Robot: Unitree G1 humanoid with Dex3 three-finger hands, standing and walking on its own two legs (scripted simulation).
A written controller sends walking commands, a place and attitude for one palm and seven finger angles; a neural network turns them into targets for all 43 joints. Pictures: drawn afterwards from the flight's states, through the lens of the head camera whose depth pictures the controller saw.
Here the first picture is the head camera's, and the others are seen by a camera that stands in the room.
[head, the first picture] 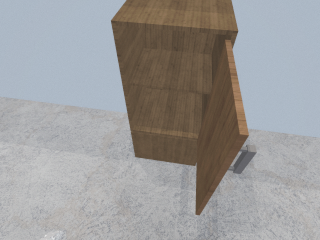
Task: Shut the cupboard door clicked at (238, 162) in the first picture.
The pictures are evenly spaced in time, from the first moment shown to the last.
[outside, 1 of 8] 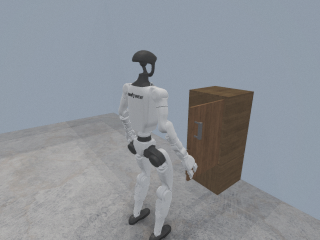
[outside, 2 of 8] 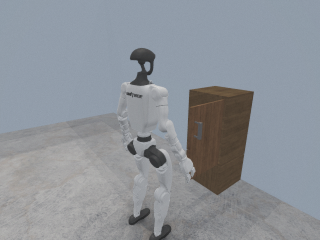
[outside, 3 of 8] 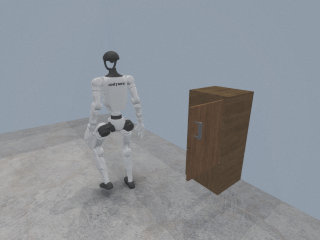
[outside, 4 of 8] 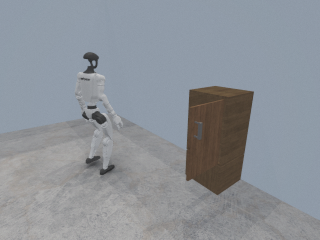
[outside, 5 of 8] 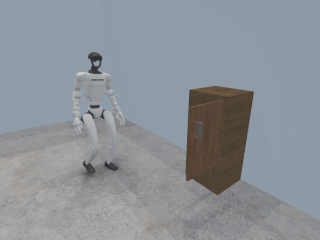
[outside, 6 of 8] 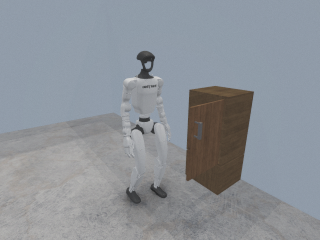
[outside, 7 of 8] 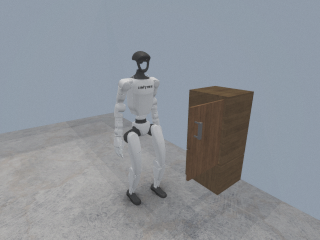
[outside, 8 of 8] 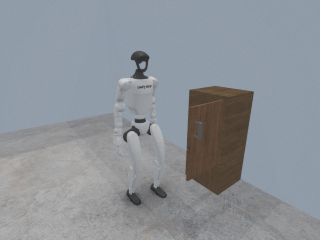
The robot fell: no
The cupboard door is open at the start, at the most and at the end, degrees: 91 91 91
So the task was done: no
